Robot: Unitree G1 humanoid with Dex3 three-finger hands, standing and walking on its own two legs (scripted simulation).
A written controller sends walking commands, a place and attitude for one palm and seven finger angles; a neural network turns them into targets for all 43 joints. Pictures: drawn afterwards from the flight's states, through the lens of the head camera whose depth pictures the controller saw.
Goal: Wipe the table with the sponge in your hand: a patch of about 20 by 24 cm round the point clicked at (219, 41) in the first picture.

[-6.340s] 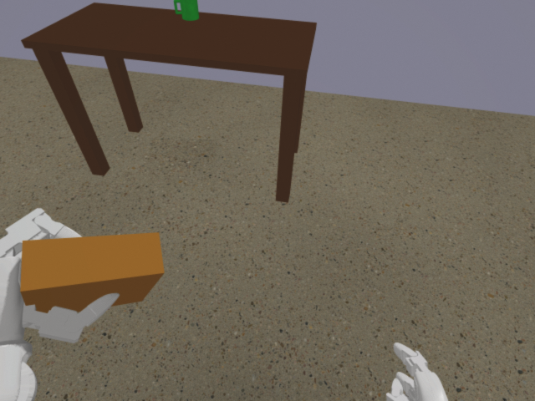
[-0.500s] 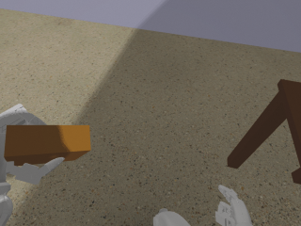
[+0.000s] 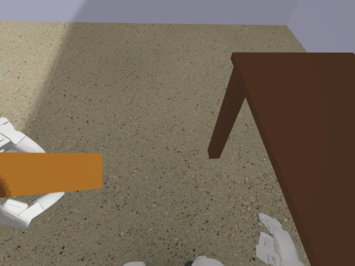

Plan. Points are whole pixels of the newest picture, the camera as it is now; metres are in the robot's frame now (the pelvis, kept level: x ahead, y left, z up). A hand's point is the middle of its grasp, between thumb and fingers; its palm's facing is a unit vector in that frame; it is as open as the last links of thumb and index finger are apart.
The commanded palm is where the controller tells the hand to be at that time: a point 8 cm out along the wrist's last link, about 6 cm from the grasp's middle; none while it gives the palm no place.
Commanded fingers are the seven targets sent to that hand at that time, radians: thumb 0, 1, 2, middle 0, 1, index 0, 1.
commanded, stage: turn to face it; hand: left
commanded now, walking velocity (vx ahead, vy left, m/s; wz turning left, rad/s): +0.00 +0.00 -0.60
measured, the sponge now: (59, 174) +0.22 +0.20 +0.17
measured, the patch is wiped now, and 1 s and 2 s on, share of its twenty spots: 0.00 0.00 0.00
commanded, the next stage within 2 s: none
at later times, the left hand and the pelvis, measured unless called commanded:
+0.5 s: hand (148, 193) +0.19 +0.06 +0.20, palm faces +0.05 -0.83 -0.56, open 9.2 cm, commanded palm +0.16 +0.13 +0.19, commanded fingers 0.00 0.10 1.30 -1.20 -1.60 -1.20 -1.60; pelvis -0.08 -0.08 +0.01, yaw -19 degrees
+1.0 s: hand (167, 193) +0.19 +0.04 +0.20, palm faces -0.11 -0.89 -0.45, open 9.2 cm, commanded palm +0.17 +0.09 +0.19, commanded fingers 0.00 0.10 1.30 -1.20 -1.60 -1.20 -1.60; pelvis -0.12 -0.05 +0.02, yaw -35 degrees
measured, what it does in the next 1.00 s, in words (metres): walks backwards, turning right: right foot, then left foot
